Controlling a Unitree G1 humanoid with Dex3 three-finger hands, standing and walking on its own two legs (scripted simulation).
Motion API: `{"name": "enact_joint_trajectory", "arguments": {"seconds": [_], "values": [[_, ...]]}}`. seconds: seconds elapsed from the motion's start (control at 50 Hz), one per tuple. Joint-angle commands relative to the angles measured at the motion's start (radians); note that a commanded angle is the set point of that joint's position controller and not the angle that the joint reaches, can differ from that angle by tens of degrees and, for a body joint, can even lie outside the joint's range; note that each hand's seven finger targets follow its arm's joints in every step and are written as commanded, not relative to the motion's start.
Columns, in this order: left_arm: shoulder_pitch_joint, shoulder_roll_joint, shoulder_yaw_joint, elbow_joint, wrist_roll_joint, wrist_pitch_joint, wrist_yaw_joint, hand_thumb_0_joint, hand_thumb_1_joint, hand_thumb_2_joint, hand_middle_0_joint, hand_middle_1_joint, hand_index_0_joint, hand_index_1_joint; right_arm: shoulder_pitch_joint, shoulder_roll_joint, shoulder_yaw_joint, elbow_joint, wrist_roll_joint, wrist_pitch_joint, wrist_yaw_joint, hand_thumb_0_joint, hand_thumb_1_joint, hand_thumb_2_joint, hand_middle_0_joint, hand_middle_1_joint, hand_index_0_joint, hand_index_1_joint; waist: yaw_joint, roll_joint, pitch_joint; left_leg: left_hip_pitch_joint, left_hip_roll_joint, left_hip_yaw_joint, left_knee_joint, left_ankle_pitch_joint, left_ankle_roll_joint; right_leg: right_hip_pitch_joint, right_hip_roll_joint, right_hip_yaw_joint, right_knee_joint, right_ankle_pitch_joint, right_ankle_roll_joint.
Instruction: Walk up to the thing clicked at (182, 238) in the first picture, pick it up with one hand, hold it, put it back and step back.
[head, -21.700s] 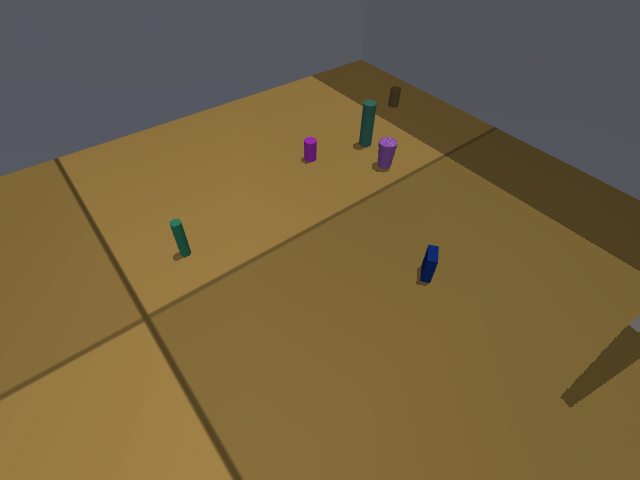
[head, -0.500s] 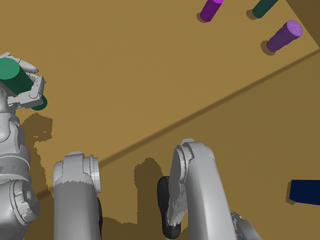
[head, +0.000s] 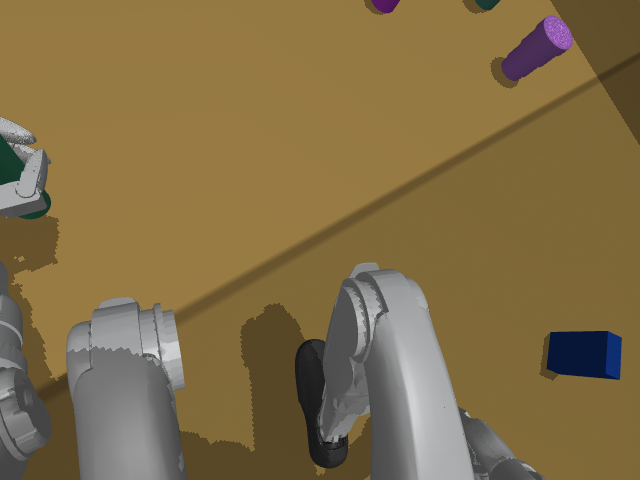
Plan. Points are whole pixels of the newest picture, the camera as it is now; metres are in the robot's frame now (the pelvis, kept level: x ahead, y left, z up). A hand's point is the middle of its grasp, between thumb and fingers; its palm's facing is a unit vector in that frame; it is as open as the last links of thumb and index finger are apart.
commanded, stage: lower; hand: left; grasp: from the side
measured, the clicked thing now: (4, 176) +0.46 +0.28 -0.11
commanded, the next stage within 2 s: loosen in 1.36 s
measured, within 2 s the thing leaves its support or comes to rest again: rests again in 1.42 s
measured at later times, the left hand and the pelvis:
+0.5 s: hand (39, 187) +0.47 +0.26 -0.15, palm faces +0.25 -0.97 +0.00, open 5.4 cm; pelvis -0.01 +0.01 -0.01, yaw -3 degrees
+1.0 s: hand (51, 192) +0.47 +0.26 -0.18, palm faces +0.26 -0.97 -0.02, open 5.4 cm; pelvis -0.01 +0.01 -0.02, yaw -5 degrees
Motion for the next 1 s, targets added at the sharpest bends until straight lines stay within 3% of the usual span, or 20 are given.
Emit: {"name": "enact_joint_trajectory", "arguments": {"seconds": [0.0,0.04,0.1,0.12,0.16,0.24,0.3,0.36,0.44,0.54,0.62,0.66,0.8,0.86,0.94,0.98], "values": [[-0.285,0.212,0.005,-0.197,-0.022,-0.089,-0.002,0.000,0.606,1.294,-1.316,-1.387,-1.324,-1.383,0.131,-0.290,-0.072,-0.030,-0.007,-0.001,-0.011,0.000,-0.897,-0.904,0.200,0.300,0.200,0.300,-0.038,0.361,-0.673,0.440,0.012,0.068,-0.312,0.155,0.004,0.358,0.047,-0.097,-0.165,0.150,-0.068],[-0.288,0.211,0.002,-0.185,-0.026,-0.091,-0.002,0.000,0.624,1.290,-1.324,-1.387,-1.332,-1.381,0.130,-0.294,-0.063,-0.032,-0.011,0.002,-0.011,0.000,-0.896,-0.903,0.200,0.300,0.200,0.300,-0.049,0.365,-0.676,0.453,0.013,0.062,-0.302,0.173,0.002,0.362,0.048,-0.100,-0.163,0.167,-0.067],[-0.242,0.216,0.014,-0.114,-0.027,-0.092,0.011,0.000,0.525,1.282,-1.374,-1.447,-1.386,-1.439,0.118,-0.297,-0.048,-0.036,-0.013,0.007,-0.009,0.000,-0.905,-0.903,0.199,0.300,0.199,0.300,-0.048,0.334,-0.623,0.403,0.012,0.061,-0.294,0.161,0.005,0.370,0.053,-0.107,-0.161,0.156,-0.066],[-0.274,0.218,0.007,-0.108,-0.027,-0.101,0.019,0.000,0.510,1.286,-1.374,-1.448,-1.385,-1.441,0.114,-0.296,-0.039,-0.042,-0.017,0.010,-0.005,0.000,-0.906,-0.904,0.199,0.300,0.199,0.300,-0.070,0.312,-0.608,0.370,0.013,0.056,-0.286,0.133,0.010,0.379,0.055,-0.110,-0.167,0.138,-0.062],[-0.256,0.219,0.013,-0.069,-0.032,-0.115,0.028,0.000,0.514,1.290,-1.360,-1.448,-1.374,-1.439,0.104,-0.296,-0.022,-0.045,-0.024,0.007,-0.003,0.000,-0.902,-0.903,0.199,0.300,0.200,0.300,-0.074,0.276,-0.602,0.356,0.013,0.060,-0.259,0.147,0.016,0.411,0.059,-0.108,-0.174,0.157,-0.057],[-0.275,0.300,0.024,-0.047,-0.010,-0.153,0.035,0.000,0.536,1.269,-1.362,-1.427,-1.376,-1.417,0.073,-0.313,0.004,-0.056,-0.040,0.010,-0.001,0.000,-0.906,-0.902,0.199,0.300,0.200,0.300,-0.081,0.320,-0.576,0.371,0.019,0.044,-0.266,0.135,0.011,0.401,0.062,-0.122,-0.159,0.139,-0.059],[-0.292,0.297,0.014,-0.025,-0.013,-0.176,0.034,0.000,0.518,1.248,-1.341,-1.408,-1.355,-1.397,0.046,-0.329,0.024,-0.067,-0.051,0.013,-0.002,0.000,-0.906,-0.902,0.199,0.300,0.200,0.300,-0.102,0.351,-0.555,0.415,0.027,0.023,-0.273,0.129,0.001,0.367,0.063,-0.137,-0.146,0.137,-0.063],[-0.291,0.344,0.038,-0.016,-0.014,-0.194,0.045,0.000,0.509,1.251,-1.332,-1.403,-1.344,-1.394,0.034,-0.336,0.046,-0.072,-0.066,0.013,-0.001,0.000,-0.907,-0.903,0.199,0.300,0.199,0.300,-0.103,0.366,-0.556,0.412,0.028,0.025,-0.257,0.130,0.001,0.403,0.069,-0.142,-0.148,0.144,-0.060],[-0.302,0.341,0.017,0.011,-0.013,-0.215,0.051,0.000,0.500,1.238,-1.326,-1.394,-1.341,-1.383,0.006,-0.351,0.069,-0.080,-0.079,0.015,-0.002,0.000,-0.910,-0.903,0.199,0.300,0.200,0.300,-0.129,0.394,-0.516,0.435,0.035,0.000,-0.262,0.126,-0.007,0.377,0.067,-0.158,-0.137,0.148,-0.059],[-0.268,0.352,0.018,0.041,-0.012,-0.233,0.066,0.000,0.513,1.268,-1.326,-1.412,-1.341,-1.401,-0.008,-0.360,0.092,-0.084,-0.097,0.015,-0.005,0.000,-0.907,-0.903,0.199,0.300,0.200,0.300,-0.133,0.386,-0.503,0.441,0.036,-0.006,-0.239,0.163,-0.007,0.405,0.072,-0.167,-0.136,0.187,-0.054],[-0.283,0.359,0.000,0.062,-0.005,-0.245,0.083,0.000,0.515,1.262,-1.324,-1.407,-1.340,-1.396,-0.021,-0.374,0.110,-0.085,-0.106,0.020,-0.005,0.000,-0.906,-0.902,0.199,0.300,0.200,0.300,-0.158,0.395,-0.476,0.452,0.041,-0.030,-0.242,0.178,-0.013,0.407,0.072,-0.184,-0.124,0.202,-0.052],[-0.266,0.384,0.009,0.068,-0.004,-0.252,0.094,0.000,0.480,1.249,-1.301,-1.389,-1.316,-1.379,-0.025,-0.371,0.122,-0.089,-0.111,0.026,-0.004,0.000,-0.907,-0.903,0.200,0.300,0.200,0.300,-0.149,0.392,-0.483,0.447,0.041,-0.029,-0.236,0.185,-0.012,0.428,0.078,-0.185,-0.126,0.207,-0.051],[-0.298,0.394,-0.006,0.101,-0.004,-0.280,0.121,0.000,0.541,1.286,-1.326,-1.415,-1.340,-1.406,-0.056,-0.380,0.149,-0.100,-0.128,0.028,-0.003,0.000,-0.903,-0.902,0.200,0.300,0.200,0.300,-0.180,0.378,-0.436,0.426,0.045,-0.042,-0.227,0.132,-0.008,0.427,0.084,-0.198,-0.137,0.179,-0.044],[-0.272,0.413,-0.003,0.115,0.002,-0.286,0.129,0.000,0.537,1.275,-1.281,-1.387,-1.296,-1.377,-0.065,-0.378,0.160,-0.102,-0.132,0.030,-0.005,0.000,-0.900,-0.902,0.200,0.300,0.200,0.300,-0.170,0.377,-0.435,0.426,0.047,-0.042,-0.225,0.146,-0.008,0.443,0.088,-0.200,-0.140,0.189,-0.044],[-0.286,0.404,-0.028,0.131,0.011,-0.294,0.138,0.000,0.550,1.285,-1.316,-1.408,-1.330,-1.398,-0.087,-0.389,0.167,-0.110,-0.138,0.031,-0.006,0.000,-0.897,-0.901,0.200,0.300,0.200,0.300,-0.192,0.386,-0.402,0.447,0.054,-0.064,-0.237,0.134,-0.014,0.410,0.089,-0.215,-0.132,0.185,-0.043],[-0.289,0.435,-0.017,0.130,0.010,-0.298,0.146,0.000,0.526,1.281,-1.317,-1.404,-1.330,-1.397,-0.092,-0.386,0.176,-0.114,-0.140,0.033,-0.004,0.000,-0.901,-0.902,0.200,0.300,0.200,0.300,-0.184,0.374,-0.408,0.419,0.051,-0.058,-0.224,0.128,-0.008,0.432,0.094,-0.211,-0.140,0.181,-0.043]]}}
